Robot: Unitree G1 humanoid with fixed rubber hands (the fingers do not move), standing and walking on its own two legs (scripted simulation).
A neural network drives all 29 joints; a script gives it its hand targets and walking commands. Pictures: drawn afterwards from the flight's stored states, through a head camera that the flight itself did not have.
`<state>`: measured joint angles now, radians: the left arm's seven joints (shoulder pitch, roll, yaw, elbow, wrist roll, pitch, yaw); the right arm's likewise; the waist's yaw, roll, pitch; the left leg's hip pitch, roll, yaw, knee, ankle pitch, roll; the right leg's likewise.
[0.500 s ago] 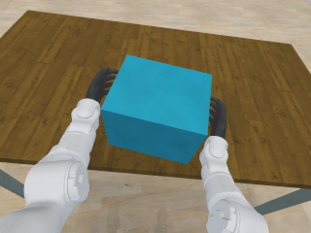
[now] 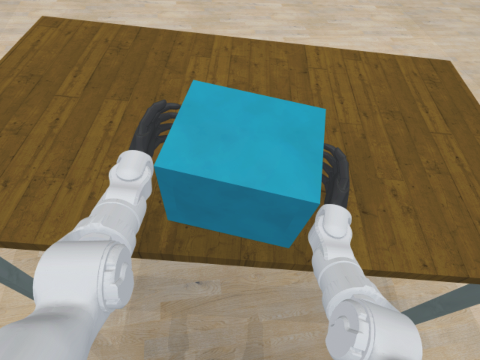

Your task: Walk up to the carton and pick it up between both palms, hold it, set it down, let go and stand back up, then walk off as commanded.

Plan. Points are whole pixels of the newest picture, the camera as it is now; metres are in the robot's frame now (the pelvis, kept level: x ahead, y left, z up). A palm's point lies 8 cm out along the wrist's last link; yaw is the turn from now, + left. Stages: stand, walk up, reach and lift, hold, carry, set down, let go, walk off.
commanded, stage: reach and lift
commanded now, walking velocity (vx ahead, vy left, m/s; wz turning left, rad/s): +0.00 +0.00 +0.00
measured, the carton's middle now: (242, 167) +0.45 +0.00 +0.04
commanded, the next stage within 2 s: none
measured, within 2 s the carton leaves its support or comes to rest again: neither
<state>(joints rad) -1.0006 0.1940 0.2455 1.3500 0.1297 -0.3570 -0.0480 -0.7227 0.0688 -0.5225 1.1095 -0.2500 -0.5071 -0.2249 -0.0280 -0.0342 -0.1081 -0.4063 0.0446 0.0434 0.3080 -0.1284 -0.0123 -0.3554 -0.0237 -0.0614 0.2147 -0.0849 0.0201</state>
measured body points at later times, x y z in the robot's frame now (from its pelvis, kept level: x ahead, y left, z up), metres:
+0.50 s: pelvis +0.00 +0.00 +0.00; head +0.02 +0.00 +0.45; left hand +0.46 +0.14 +0.14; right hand +0.40 -0.19 +0.08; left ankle +0.00 +0.12 -0.75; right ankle -0.01 -0.13 -0.75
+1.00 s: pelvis +0.00 +0.00 +0.00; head -0.04 +0.04 +0.45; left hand +0.40 +0.18 +0.18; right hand +0.38 -0.15 +0.15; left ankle +0.00 +0.12 -0.75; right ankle -0.01 -0.13 -0.75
